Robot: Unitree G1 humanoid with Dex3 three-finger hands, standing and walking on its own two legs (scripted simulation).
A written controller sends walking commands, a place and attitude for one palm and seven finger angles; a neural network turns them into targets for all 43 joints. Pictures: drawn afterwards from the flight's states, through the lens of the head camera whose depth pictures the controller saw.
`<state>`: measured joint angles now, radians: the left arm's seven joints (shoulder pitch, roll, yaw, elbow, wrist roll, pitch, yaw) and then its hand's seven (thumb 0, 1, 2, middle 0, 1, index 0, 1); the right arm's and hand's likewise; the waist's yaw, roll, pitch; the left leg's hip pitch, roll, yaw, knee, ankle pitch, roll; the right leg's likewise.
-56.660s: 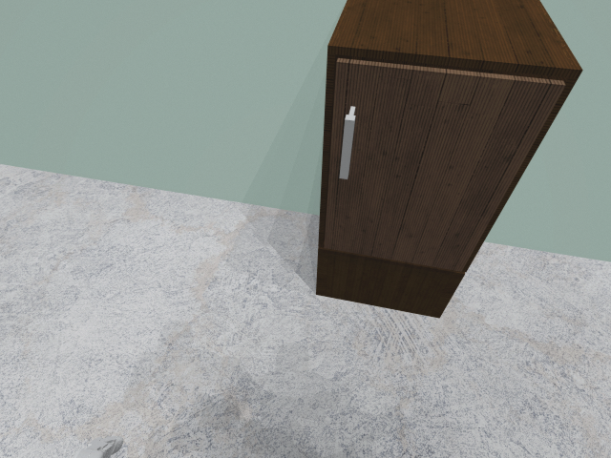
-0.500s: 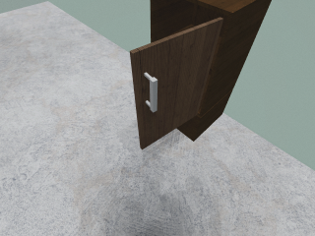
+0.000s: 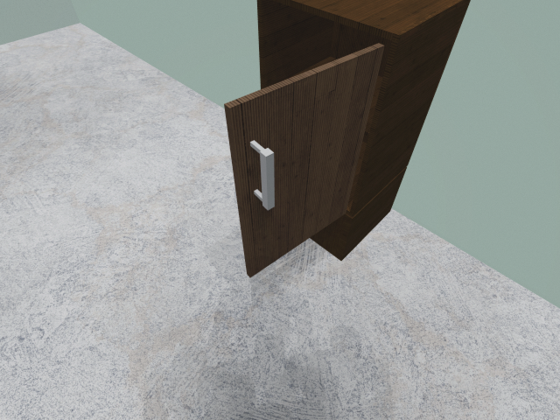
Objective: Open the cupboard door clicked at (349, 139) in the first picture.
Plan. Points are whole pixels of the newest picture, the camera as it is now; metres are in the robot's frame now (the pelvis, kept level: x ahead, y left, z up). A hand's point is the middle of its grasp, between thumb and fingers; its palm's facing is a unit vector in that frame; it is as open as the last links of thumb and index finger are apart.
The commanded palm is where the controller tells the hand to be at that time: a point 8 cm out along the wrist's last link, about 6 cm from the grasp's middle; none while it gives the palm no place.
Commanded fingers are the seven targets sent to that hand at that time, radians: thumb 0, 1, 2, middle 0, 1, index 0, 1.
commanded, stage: let the arm hang, fingers relaxed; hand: left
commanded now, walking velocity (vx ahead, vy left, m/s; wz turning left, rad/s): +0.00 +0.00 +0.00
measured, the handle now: (262, 176) +0.59 +0.07 -0.03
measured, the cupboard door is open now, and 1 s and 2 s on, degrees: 82 82 82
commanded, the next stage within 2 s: look to check the result in 0.04 s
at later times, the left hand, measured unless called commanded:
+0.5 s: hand out of the picture +0.01 +0.16 -0.17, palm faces +0.03 -0.98 -0.19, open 7.4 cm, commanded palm none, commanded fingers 0.00 0.90 0.90 -0.20 -0.30 -0.20 -0.30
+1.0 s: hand out of the picture +0.03 +0.17 -0.17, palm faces +0.02 -0.98 -0.21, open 7.4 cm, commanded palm none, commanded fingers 0.00 0.90 0.90 -0.20 -0.30 -0.20 -0.30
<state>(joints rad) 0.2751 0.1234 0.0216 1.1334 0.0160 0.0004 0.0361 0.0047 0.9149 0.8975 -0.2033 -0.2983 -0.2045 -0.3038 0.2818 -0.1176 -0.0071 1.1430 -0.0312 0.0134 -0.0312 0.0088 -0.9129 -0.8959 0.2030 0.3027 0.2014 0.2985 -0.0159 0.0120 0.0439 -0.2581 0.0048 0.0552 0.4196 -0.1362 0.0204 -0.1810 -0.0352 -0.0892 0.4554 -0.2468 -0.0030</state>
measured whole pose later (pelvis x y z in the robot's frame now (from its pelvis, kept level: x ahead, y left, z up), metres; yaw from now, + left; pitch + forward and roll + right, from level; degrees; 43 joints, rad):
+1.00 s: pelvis +0.03 -0.01 +0.00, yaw +0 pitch -2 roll +0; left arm 0.25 0.16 0.01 1.15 0.01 -0.01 0.03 0.00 0.90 0.90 -0.20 -0.30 -0.20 -0.30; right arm 0.22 -0.16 0.00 1.16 -0.03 0.00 -0.03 0.01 -0.91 -0.90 0.20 0.30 0.20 0.30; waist -0.01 0.01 0.05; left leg -0.18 0.01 0.05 0.37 -0.16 0.01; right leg -0.09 -0.02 -0.09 0.37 -0.25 -0.01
